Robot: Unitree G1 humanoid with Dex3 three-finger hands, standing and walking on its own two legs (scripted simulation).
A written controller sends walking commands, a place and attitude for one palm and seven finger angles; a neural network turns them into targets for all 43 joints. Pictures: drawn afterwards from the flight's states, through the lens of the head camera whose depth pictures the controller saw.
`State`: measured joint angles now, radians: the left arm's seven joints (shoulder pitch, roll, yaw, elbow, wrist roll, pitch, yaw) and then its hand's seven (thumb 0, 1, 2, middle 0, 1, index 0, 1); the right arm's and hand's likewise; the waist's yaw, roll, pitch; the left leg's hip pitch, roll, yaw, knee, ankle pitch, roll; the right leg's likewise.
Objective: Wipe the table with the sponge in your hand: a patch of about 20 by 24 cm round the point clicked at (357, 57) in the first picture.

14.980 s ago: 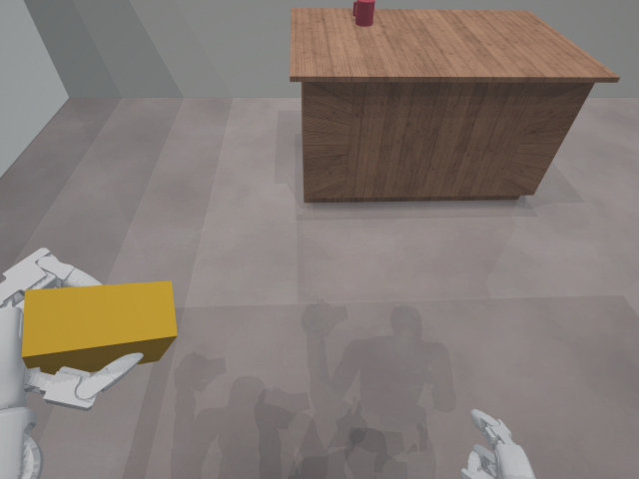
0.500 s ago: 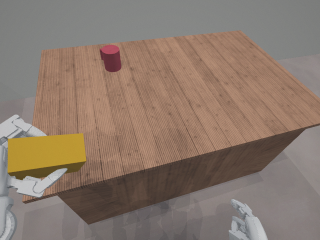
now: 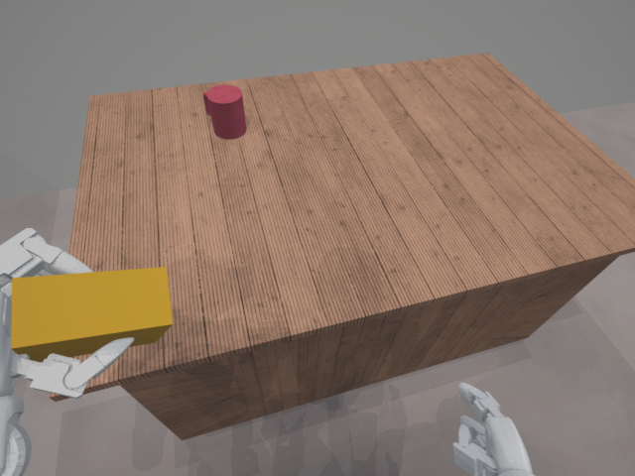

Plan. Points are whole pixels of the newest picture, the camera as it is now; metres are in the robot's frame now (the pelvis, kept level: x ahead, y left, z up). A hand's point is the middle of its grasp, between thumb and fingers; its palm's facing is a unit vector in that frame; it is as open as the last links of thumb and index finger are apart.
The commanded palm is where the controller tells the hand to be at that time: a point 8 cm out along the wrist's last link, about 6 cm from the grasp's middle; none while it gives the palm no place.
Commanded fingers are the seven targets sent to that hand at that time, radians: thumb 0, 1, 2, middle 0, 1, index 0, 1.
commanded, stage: look again from close up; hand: left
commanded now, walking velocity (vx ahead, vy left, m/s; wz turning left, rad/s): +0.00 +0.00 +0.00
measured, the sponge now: (117, 313) +0.23 +0.22 +0.14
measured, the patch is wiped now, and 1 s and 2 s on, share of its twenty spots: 0.00 0.00 0.00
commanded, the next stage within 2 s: come to a stop and stand still in 0.20 s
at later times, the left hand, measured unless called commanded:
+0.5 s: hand (88, 321) +0.21 +0.23 +0.16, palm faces +0.37 -0.84 -0.39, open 9.3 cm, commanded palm +0.15 +0.27 +0.18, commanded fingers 0.00 0.10 1.30 -1.20 -1.60 -1.20 -1.60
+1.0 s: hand (69, 325) +0.21 +0.25 +0.15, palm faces +0.36 -0.84 -0.39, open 9.3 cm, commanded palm +0.15 +0.27 +0.18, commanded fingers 0.00 0.10 1.30 -1.20 -1.60 -1.20 -1.60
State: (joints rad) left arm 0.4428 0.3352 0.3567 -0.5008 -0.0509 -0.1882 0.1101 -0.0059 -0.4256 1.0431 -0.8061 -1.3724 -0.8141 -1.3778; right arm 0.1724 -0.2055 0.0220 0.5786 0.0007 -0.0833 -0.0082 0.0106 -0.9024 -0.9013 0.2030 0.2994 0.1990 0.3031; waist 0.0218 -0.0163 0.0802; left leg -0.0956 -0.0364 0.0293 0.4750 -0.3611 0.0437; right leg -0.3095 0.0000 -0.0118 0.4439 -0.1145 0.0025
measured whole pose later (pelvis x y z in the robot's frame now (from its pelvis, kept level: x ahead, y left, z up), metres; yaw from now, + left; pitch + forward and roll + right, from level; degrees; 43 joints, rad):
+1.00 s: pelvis -0.01 -0.01 +0.00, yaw -1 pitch -4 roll +0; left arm 0.36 0.39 0.36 -0.35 -0.03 -0.27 0.07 -0.01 -0.43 1.05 -0.80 -1.38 -0.81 -1.38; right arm 0.27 -0.19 0.03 0.58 0.01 -0.16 0.00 0.01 -0.90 -0.90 0.20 0.30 0.20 0.30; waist 0.04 -0.05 0.09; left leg -0.07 -0.04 0.04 0.48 -0.35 0.04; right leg -0.29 0.00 0.00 0.46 -0.11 -0.01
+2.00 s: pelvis +0.00 -0.01 -0.01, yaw -3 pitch -4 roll -1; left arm 0.33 0.36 0.37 -0.43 -0.04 -0.22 0.10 0.00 -0.43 1.05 -0.80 -1.38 -0.81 -1.39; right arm 0.22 -0.16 0.02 0.57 0.01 -0.09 0.02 0.01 -0.90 -0.90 0.20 0.30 0.20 0.30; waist 0.05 -0.03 0.08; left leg -0.06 0.01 0.07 0.57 -0.44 0.03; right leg -0.28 0.04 -0.03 0.55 -0.20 -0.03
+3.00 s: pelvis +0.06 -0.08 +0.00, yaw -5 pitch +0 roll -1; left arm 0.48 0.34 0.33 -0.42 -0.05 -0.15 0.13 0.00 -0.43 1.05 -0.80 -1.39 -0.81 -1.39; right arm 0.15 -0.22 0.01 0.56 0.02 -0.07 -0.03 0.01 -0.90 -0.90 0.20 0.30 0.20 0.30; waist 0.02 0.02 0.02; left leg -0.24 -0.01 0.02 0.50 -0.26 0.03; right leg -0.24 0.08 -0.07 0.42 -0.20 -0.08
